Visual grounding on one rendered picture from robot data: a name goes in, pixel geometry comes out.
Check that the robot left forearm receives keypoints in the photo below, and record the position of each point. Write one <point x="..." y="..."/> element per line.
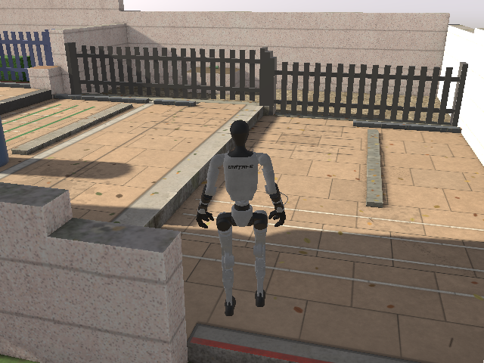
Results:
<point x="204" y="202"/>

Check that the robot left upper arm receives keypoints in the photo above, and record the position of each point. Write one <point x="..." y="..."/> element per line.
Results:
<point x="213" y="173"/>

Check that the right robot foot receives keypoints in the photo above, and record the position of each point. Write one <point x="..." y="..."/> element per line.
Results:
<point x="260" y="301"/>

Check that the robot right upper arm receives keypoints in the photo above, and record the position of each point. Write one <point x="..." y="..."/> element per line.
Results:
<point x="268" y="172"/>

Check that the robot right forearm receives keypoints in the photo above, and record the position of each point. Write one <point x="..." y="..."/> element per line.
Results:
<point x="277" y="201"/>

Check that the right robot hand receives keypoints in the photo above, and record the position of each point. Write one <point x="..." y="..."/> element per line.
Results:
<point x="276" y="215"/>

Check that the robot left thigh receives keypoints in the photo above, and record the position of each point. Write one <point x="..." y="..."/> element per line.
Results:
<point x="224" y="226"/>

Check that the left robot hand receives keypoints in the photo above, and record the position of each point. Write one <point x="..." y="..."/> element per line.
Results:
<point x="204" y="217"/>

